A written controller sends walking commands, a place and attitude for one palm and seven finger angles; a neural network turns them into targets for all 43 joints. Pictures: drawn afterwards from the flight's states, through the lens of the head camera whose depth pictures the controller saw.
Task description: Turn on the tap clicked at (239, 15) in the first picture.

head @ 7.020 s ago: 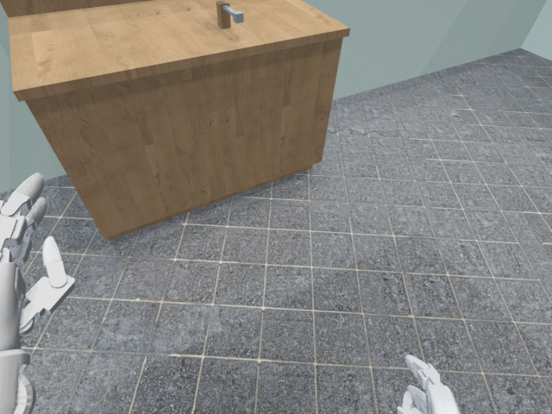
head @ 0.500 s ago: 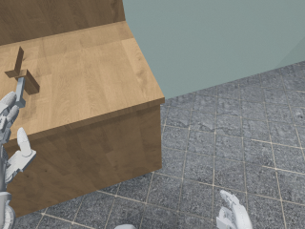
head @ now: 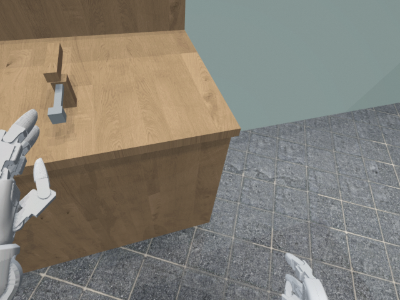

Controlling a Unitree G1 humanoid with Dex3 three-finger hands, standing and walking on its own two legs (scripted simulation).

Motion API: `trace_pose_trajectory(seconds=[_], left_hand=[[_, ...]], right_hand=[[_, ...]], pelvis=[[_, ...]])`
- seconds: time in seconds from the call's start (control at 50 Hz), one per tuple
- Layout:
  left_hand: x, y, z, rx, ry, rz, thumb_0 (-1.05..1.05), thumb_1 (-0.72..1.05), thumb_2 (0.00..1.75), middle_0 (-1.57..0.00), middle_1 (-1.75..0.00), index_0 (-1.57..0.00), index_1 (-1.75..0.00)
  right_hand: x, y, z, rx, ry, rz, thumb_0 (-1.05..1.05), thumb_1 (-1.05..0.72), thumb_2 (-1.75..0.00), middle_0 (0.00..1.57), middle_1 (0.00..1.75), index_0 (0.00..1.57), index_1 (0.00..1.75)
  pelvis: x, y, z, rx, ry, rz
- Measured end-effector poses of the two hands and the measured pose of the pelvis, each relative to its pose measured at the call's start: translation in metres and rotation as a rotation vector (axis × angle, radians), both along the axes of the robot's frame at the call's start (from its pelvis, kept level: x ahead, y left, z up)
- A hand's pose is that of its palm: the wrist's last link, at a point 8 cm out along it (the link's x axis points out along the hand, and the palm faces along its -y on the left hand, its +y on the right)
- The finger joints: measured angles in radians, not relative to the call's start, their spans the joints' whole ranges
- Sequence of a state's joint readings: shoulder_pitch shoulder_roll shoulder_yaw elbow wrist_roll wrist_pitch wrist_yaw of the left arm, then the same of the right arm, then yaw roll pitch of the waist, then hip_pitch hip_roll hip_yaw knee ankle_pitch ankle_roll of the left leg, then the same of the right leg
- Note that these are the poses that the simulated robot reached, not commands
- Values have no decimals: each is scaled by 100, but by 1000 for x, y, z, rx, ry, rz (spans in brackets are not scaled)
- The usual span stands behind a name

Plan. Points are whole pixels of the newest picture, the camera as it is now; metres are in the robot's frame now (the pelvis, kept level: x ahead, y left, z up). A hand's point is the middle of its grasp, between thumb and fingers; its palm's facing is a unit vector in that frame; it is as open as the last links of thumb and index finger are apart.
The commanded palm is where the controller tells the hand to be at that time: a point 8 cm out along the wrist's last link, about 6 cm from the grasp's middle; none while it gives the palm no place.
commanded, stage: come to a stop and stand still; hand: left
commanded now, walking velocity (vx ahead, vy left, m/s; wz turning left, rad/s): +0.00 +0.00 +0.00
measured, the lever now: (57, 115) +0.45 +0.36 +0.08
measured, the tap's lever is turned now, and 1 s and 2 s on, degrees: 0 0 0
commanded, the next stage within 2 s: look again from close up in 0.92 s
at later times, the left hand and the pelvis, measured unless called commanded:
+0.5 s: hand (44, 178) +0.24 +0.25 +0.17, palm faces +0.39 -0.86 -0.33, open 7.4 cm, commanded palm +0.18 +0.28 +0.18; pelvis +0.02 +0.00 +0.01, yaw +0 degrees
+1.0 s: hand (61, 179) +0.24 +0.23 +0.17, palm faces +0.40 -0.85 -0.35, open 7.4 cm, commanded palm +0.18 +0.26 +0.18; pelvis +0.03 -0.02 +0.01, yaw +1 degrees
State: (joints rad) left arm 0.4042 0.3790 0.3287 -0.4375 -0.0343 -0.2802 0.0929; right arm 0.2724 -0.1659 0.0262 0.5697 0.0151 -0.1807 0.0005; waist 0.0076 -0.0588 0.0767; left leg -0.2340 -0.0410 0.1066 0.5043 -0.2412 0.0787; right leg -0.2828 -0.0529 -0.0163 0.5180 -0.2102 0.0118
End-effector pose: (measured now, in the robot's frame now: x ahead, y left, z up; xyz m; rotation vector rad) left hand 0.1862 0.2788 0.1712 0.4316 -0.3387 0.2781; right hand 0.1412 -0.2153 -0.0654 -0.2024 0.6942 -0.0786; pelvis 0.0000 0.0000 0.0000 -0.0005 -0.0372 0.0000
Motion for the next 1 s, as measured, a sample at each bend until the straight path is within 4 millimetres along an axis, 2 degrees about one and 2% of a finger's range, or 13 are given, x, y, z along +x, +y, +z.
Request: trace_pose_trajectory(seconds=[0.14,0.2,0.26,0.36,0.44,0.68,1.0], left_hand=[[-15,36,9,-1,-54,125,2,89,90,-22,-30,-21,-30],[-14,39,10,-37,-79,149,2,89,90,-21,-30,-21,-30],[-7,33,8,-69,-80,137,2,89,90,-21,-30,-21,-30],[8,21,6,-69,-43,88,2,89,90,-21,-30,-21,-30],[14,15,8,-45,-14,68,2,89,90,-21,-30,-21,-30],[14,1,5,-51,40,107,2,89,90,-21,-30,-21,-30],[16,-11,7,-50,79,115,2,89,90,-21,-30,-21,-30]], right_hand=[[7,31,-7,19,32,91,1,-90,-90,21,30,20,30],[18,36,-3,17,14,115,1,-90,-90,21,30,20,30],[31,36,3,10,-15,122,1,-90,-90,21,30,20,30],[49,28,14,-4,-63,98,1,-90,-90,21,30,20,30],[56,16,20,-18,-76,71,1,-90,-90,21,30,20,30],[51,-19,11,-55,9,32,1,-90,-90,20,30,20,30],[55,-26,9,-28,17,19,1,-90,-90,21,30,20,30]], pelvis=[[2,9,1,-10,-10,22],[4,11,3,-13,-11,18],[7,13,4,-13,-12,14],[12,10,6,-14,-7,7],[16,5,7,-15,1,5],[28,-12,10,-21,19,18],[32,-23,13,-20,26,25]])
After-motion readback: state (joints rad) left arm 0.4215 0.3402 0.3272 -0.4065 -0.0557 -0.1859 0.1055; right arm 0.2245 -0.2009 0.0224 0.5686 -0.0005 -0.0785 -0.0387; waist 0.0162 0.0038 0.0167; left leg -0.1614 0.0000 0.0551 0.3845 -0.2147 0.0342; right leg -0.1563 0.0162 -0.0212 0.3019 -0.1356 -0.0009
